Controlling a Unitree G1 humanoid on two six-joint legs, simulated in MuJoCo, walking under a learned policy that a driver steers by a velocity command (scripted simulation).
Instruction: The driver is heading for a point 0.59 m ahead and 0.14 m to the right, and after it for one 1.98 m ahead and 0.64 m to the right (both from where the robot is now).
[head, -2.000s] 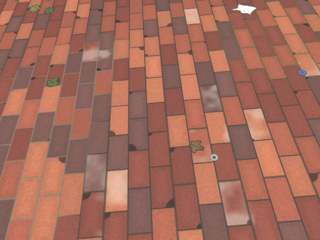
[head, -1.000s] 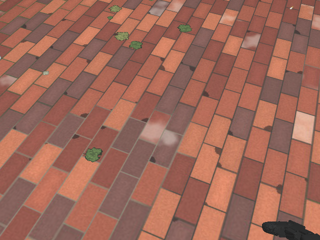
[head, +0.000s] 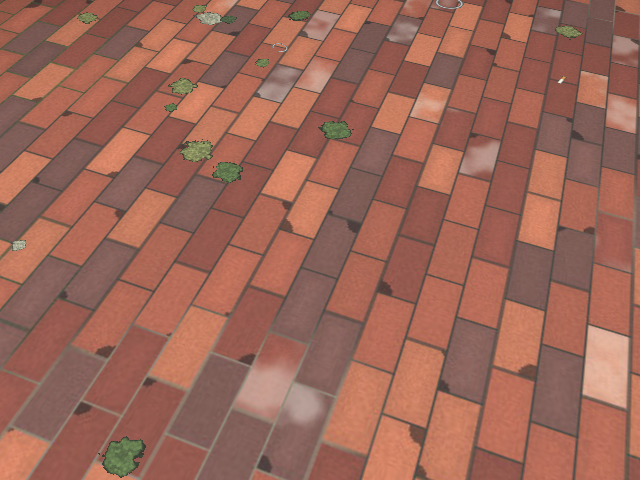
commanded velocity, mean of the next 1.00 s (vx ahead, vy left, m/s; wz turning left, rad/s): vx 0.31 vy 0.00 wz -0.62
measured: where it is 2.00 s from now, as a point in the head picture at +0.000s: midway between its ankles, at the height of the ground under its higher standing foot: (337, 445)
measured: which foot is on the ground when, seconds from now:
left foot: down 0.00-0.38, up 0.40-0.76, down 0.78-1.00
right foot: up 0.00-0.38, down 0.40-0.76, up 0.78-1.00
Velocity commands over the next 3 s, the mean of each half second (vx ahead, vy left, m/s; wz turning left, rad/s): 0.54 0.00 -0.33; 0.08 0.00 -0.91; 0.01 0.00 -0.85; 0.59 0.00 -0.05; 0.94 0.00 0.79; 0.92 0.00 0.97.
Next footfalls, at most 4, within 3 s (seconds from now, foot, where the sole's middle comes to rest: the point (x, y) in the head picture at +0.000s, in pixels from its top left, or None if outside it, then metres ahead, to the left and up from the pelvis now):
0.40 right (309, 463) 0.51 0.02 -0.74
0.78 left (230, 396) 0.65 0.20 -0.74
1.22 right None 0.42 0.03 -0.74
1.66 left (261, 408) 0.63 0.13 -0.74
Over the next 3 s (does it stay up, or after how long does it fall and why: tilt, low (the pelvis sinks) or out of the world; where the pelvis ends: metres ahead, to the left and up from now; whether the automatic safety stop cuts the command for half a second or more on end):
stays up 1.15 -0.65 0.01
